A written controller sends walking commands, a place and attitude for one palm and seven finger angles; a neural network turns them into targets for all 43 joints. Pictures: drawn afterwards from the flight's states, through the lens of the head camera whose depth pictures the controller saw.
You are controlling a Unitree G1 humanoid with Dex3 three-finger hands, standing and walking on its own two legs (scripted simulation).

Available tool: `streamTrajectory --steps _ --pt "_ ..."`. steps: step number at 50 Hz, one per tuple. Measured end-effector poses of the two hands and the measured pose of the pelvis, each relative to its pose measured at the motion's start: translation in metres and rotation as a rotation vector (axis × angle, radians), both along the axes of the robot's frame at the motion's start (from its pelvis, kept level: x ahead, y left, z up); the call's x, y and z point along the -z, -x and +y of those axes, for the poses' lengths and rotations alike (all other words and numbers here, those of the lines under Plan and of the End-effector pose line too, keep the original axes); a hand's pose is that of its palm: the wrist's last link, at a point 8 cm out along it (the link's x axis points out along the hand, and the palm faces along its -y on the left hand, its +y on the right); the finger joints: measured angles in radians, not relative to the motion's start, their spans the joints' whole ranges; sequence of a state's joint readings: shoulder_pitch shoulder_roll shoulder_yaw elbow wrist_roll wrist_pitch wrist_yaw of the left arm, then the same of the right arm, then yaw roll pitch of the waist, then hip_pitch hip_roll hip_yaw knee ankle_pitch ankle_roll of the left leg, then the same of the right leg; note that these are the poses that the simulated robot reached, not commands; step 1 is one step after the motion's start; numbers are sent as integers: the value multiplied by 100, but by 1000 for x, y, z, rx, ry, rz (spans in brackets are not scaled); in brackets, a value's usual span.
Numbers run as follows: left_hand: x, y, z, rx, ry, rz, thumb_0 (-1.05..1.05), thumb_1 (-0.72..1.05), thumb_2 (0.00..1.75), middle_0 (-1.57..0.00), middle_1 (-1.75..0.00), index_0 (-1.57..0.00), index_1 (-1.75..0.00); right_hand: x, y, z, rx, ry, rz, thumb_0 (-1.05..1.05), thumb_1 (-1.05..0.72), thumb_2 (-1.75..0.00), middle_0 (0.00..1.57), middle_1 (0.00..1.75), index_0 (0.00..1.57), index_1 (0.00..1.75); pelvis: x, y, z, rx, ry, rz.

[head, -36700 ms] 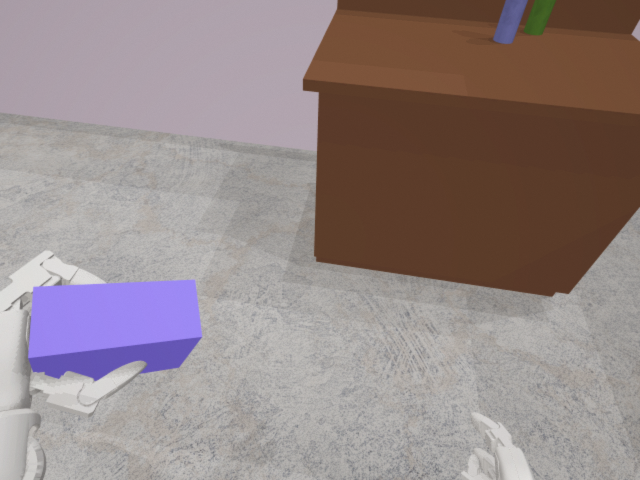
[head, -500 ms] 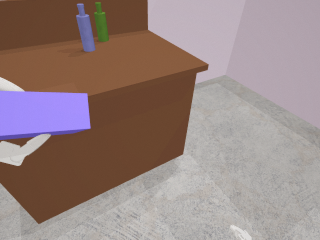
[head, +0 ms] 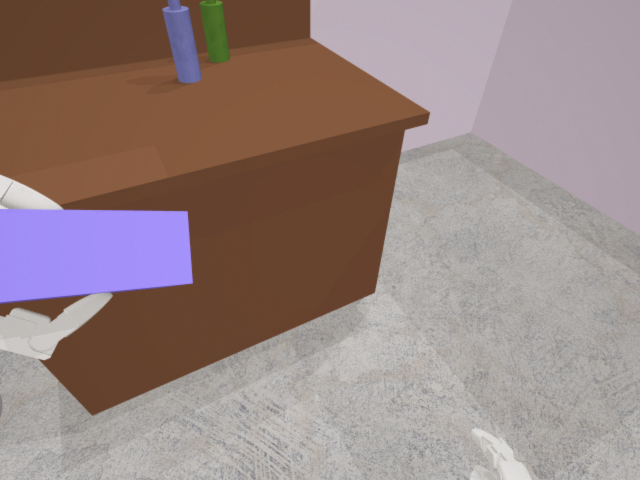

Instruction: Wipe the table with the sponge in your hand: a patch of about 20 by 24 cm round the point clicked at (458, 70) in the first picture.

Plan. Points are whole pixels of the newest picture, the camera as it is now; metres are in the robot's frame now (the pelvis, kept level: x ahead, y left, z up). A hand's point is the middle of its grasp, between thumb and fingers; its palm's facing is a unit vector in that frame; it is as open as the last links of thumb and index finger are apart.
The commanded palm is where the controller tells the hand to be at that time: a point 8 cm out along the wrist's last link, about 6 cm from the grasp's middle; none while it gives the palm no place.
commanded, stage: stop stepping back and stand still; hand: left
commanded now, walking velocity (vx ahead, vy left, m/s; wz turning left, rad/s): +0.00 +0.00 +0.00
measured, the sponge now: (119, 256) +0.24 +0.19 +0.24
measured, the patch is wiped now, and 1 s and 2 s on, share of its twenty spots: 1.00 1.00 1.00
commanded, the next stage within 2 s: stand and wait in 0.46 s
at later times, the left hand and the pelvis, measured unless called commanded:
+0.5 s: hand (29, 233) +0.24 +0.25 +0.27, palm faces +0.46 -0.81 -0.37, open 10.0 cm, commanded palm +0.19 +0.30 +0.28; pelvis +0.02 +0.03 +0.01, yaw -1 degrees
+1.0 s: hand (22, 230) +0.24 +0.26 +0.26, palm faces +0.46 -0.81 -0.35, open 10.0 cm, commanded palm +0.18 +0.31 +0.28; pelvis +0.02 +0.03 +0.01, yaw -1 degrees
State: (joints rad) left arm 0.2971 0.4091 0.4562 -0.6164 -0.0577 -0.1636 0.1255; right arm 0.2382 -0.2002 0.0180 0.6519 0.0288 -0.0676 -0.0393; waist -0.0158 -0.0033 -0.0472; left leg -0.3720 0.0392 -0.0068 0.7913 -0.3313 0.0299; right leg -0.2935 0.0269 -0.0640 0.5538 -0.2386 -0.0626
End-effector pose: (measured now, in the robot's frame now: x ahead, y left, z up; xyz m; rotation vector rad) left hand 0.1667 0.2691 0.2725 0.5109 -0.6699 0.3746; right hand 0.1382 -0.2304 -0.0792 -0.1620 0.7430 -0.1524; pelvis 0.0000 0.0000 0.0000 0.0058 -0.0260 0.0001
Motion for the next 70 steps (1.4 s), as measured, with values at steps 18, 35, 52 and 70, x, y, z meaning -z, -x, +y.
streamTrajectory --steps 18,35,52,70 --pt "2 -35 20 12 -10 43 0 -51 108 -75 -137 -76 -133 -15 -45 22 -5 8 -70 1 -90 -90 20 30 21 30 -3 -20 22 17 19 5" --pt "4 -31 34 -7 11 49 0 -51 108 -75 -137 -76 -133 -17 -45 34 -22 16 -41 1 -90 -90 20 30 21 30 -7 -16 31 23 28 12" --pt "3 -36 32 4 -7 56 0 -51 108 -75 -137 -76 -133 -11 -35 34 -4 12 -15 1 -90 -90 20 30 21 30 -8 -17 34 26 25 21" --pt "5 -41 27 1 -13 84 0 -51 108 -75 -137 -76 -133 -12 -44 25 7 14 -24 1 -90 -90 20 30 20 30 -8 -22 31 27 26 22"
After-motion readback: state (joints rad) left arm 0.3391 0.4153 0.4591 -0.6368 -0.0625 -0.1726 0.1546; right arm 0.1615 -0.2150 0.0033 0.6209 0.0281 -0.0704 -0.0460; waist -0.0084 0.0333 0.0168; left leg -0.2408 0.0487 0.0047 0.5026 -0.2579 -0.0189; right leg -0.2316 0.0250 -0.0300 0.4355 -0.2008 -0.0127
